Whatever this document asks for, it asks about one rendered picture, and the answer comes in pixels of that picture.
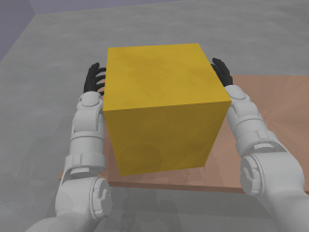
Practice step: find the robot left upper arm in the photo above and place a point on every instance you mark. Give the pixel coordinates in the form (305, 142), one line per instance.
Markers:
(80, 206)

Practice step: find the robot right hand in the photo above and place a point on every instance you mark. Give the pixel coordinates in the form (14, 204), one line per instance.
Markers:
(222, 72)

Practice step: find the robot left forearm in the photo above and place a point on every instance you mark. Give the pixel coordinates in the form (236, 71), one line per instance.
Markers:
(86, 157)

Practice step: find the robot left hand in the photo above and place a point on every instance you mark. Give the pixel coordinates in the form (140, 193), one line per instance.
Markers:
(92, 79)

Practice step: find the robot right upper arm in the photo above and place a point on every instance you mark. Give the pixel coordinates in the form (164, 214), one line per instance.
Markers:
(276, 180)

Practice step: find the robot right forearm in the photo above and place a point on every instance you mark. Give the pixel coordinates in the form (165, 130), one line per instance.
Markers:
(249, 128)

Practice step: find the table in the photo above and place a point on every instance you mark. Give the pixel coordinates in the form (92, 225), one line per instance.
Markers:
(282, 101)

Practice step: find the carton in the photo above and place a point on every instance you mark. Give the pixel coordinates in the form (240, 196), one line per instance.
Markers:
(163, 106)

